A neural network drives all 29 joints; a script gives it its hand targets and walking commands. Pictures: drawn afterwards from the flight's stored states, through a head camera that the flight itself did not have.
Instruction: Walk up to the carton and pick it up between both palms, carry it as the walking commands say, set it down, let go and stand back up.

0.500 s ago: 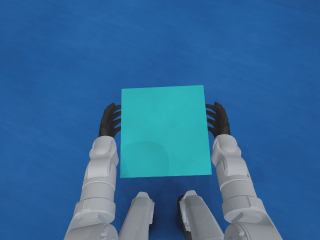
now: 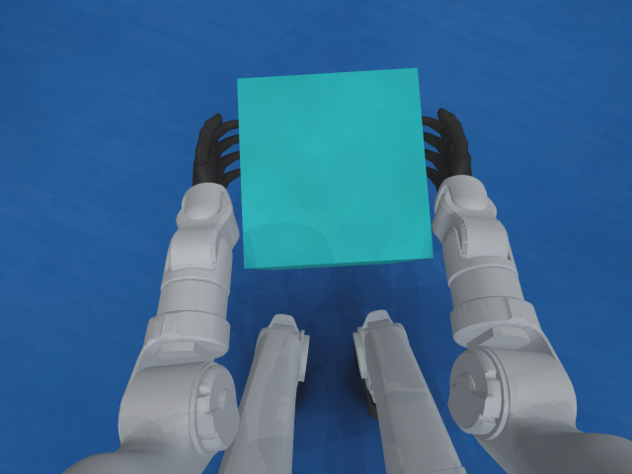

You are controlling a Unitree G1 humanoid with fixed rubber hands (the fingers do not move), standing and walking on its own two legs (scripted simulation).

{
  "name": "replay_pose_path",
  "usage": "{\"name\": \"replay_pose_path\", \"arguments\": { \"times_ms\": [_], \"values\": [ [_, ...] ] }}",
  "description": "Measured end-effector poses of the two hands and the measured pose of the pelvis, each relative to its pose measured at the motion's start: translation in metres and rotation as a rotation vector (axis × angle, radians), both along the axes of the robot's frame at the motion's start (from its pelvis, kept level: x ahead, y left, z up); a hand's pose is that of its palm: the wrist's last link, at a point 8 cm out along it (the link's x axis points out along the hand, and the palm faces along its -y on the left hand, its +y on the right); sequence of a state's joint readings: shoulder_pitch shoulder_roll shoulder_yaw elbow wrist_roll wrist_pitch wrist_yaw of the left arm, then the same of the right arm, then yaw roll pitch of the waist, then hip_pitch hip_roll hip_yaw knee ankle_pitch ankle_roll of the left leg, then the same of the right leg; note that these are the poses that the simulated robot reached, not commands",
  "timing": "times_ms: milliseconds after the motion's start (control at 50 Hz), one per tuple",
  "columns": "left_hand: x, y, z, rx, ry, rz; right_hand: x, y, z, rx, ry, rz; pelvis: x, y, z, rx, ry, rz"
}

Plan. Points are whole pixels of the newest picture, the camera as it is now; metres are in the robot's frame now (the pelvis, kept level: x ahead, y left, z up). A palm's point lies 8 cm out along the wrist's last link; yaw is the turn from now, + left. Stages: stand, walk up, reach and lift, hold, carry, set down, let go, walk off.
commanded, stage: set down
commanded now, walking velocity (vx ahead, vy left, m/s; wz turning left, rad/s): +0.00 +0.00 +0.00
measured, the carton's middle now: (330, 190) +0.45 -0.01 -0.15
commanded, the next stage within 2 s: none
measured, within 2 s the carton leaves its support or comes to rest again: neither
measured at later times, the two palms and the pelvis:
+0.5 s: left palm (234, 171) +0.49 +0.13 -0.16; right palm (435, 170) +0.48 -0.16 -0.17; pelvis +0.00 -0.01 -0.06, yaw +1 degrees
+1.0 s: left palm (251, 185) +0.50 +0.13 -0.28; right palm (417, 185) +0.49 -0.16 -0.28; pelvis -0.04 -0.01 -0.13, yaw +0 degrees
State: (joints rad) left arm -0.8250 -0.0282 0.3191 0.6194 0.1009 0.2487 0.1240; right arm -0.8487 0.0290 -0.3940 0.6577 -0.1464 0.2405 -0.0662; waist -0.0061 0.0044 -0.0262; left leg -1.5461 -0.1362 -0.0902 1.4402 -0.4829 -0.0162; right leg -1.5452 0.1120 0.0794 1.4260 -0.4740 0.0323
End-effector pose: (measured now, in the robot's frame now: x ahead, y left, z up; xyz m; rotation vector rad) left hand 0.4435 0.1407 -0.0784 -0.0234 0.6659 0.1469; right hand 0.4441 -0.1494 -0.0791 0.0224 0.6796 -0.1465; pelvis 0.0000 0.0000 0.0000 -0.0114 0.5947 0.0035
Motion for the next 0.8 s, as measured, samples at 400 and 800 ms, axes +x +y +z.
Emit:
{"name": "replay_pose_path", "arguments": {
  "times_ms": [400,800],
  "values": [
    [0.031,-0.009,-0.065,0.015,0.022,-0.012,0.024,-0.008,-0.073,0.011,0.021,-0.015,0.003,-0.009,-0.049,0.026,0.099,-0.012],
    [0.053,-0.013,-0.164,0.018,-0.007,-0.024,0.046,-0.013,-0.168,0.017,-0.008,-0.029,-0.03,-0.014,-0.097,0.036,-0.082,-0.018]
  ]
}}
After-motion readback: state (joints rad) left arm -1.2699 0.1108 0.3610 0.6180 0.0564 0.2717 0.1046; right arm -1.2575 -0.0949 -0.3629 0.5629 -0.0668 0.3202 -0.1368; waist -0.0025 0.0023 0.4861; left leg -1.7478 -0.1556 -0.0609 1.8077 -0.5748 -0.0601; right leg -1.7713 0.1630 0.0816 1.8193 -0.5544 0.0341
